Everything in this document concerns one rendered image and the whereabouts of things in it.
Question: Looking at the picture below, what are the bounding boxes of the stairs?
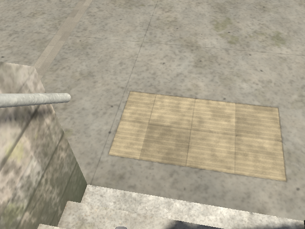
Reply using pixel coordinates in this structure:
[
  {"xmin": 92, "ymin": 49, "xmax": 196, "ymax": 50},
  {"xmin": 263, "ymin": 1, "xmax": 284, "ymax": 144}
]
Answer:
[{"xmin": 37, "ymin": 184, "xmax": 305, "ymax": 229}]

